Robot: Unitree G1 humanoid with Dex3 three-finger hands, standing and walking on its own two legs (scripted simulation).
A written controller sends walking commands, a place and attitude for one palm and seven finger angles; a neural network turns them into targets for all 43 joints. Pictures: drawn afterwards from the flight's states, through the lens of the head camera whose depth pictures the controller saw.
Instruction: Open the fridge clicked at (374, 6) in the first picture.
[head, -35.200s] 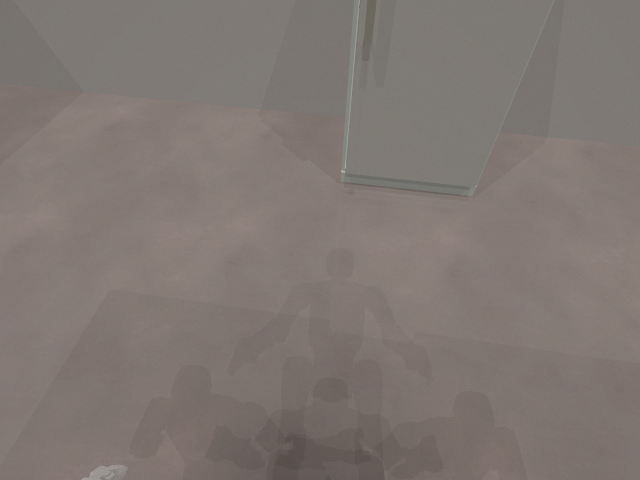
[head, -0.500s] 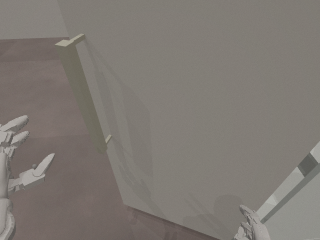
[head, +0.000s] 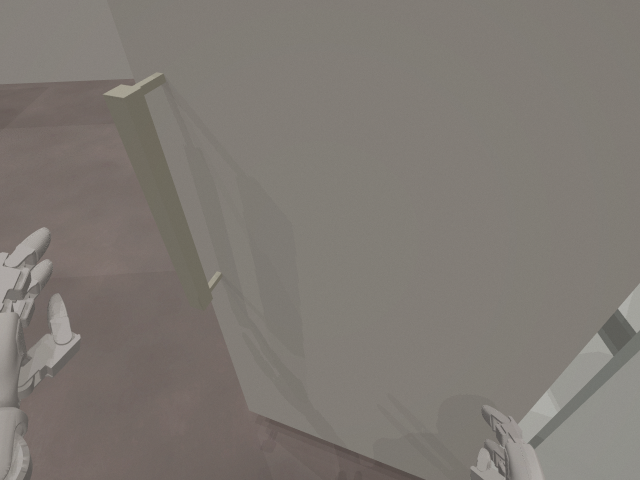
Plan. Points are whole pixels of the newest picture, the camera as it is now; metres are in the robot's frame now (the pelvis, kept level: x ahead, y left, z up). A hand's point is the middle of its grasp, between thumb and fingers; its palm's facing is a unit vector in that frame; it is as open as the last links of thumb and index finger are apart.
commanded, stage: step back with the hand held close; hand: left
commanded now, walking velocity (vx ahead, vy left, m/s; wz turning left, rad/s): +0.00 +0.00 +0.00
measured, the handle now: (182, 210) +0.41 +0.26 +0.13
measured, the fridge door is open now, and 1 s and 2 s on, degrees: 65 65 65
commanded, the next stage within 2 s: stop stepping back and stand still in 1.44 s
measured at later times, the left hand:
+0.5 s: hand (45, 357) +0.16 +0.29 +0.15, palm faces +0.38 -0.78 -0.49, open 7.4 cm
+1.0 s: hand out of the picture +0.09 +0.30 +0.16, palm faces +0.49 -0.73 -0.47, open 7.4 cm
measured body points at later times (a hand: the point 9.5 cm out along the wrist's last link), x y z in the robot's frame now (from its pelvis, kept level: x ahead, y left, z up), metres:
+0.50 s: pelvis -0.04 +0.02 +0.00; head -0.02 +0.04 +0.45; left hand +0.14 +0.33 +0.18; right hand +0.13 -0.21 -0.08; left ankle +0.00 +0.12 -0.74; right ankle -0.02 -0.12 -0.74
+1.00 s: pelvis -0.10 +0.02 -0.02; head -0.08 +0.05 +0.43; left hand +0.06 +0.34 +0.19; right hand +0.07 -0.20 -0.09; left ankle +0.00 +0.13 -0.73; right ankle -0.02 -0.12 -0.74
